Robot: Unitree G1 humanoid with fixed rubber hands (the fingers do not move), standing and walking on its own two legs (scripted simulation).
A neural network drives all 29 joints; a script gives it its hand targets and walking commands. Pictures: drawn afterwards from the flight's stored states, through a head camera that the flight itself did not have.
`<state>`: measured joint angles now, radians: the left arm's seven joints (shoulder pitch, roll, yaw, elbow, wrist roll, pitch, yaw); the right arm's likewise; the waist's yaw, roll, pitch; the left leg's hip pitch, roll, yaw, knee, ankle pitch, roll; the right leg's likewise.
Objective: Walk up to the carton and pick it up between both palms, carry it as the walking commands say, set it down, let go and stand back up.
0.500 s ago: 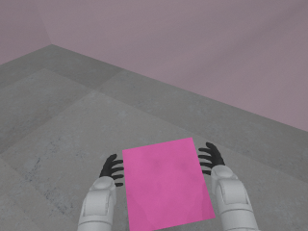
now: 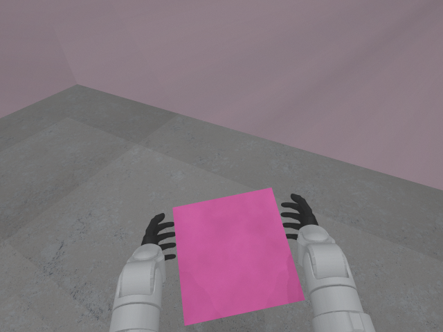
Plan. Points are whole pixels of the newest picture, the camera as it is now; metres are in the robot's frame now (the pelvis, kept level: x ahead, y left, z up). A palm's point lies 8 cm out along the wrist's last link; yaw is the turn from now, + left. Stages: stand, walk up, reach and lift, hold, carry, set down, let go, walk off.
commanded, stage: hold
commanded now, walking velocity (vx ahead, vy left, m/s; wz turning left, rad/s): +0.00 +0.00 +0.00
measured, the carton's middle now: (234, 256) +0.31 +0.01 -0.06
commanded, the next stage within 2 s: set down in 0.02 s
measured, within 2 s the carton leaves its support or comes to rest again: neither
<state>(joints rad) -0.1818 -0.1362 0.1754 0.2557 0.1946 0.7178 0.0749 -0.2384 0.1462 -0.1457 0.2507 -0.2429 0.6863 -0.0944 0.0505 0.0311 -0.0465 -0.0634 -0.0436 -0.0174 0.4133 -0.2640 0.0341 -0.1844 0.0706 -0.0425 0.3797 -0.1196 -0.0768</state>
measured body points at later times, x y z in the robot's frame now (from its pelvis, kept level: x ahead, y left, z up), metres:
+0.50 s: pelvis -0.03 +0.00 -0.02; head -0.03 -0.02 +0.43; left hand +0.29 +0.17 -0.02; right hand +0.33 -0.13 +0.00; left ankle -0.03 +0.10 -0.74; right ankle +0.06 -0.06 -0.74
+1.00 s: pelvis -0.02 +0.02 -0.05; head +0.10 +0.01 +0.39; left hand +0.29 +0.18 -0.12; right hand +0.33 -0.11 -0.11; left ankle -0.02 +0.10 -0.74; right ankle +0.06 -0.06 -0.74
